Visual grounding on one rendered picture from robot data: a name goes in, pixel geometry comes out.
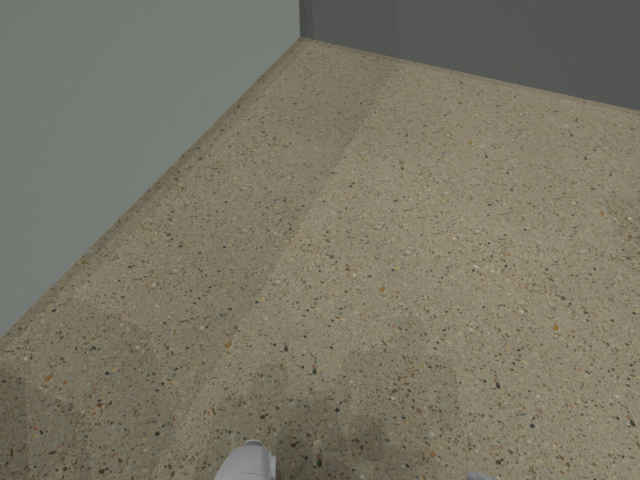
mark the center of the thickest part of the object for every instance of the left robot thigh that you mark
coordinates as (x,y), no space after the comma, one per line
(250,462)

